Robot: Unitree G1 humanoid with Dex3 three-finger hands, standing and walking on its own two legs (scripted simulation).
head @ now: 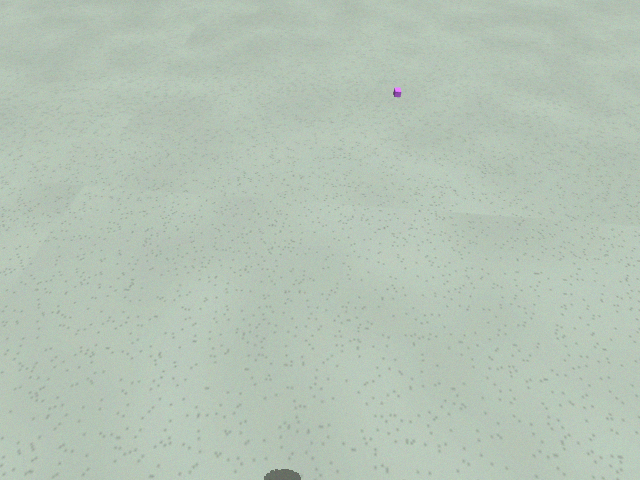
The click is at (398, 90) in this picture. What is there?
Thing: small box
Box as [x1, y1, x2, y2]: [394, 88, 400, 96]
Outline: 394,88 394,96 400,96 400,88
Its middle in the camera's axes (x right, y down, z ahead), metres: +0.48 -0.92 +2.38
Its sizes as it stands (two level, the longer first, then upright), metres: 0.051 0.036 0.034
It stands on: the floor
